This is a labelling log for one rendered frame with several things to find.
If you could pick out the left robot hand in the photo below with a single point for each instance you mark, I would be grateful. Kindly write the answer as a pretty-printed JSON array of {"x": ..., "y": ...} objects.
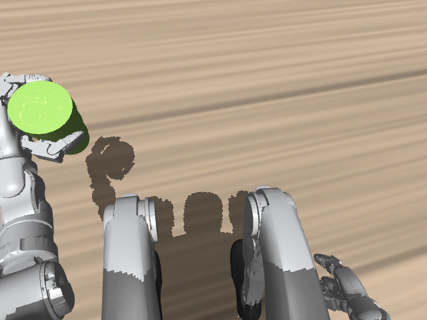
[{"x": 14, "y": 142}]

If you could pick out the right robot arm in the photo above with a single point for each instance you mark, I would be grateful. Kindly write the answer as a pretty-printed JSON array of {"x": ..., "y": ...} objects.
[{"x": 365, "y": 308}]

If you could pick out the cup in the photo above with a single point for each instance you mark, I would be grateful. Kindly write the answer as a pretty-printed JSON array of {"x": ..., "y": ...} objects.
[{"x": 45, "y": 110}]

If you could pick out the right robot foot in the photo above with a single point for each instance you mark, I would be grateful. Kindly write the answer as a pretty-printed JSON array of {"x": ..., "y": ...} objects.
[{"x": 246, "y": 312}]

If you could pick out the right robot hand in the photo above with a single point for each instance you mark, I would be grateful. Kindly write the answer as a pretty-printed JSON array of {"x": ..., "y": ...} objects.
[{"x": 343, "y": 287}]

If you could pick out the left robot arm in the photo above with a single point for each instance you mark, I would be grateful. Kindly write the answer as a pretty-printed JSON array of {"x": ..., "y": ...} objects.
[{"x": 33, "y": 285}]

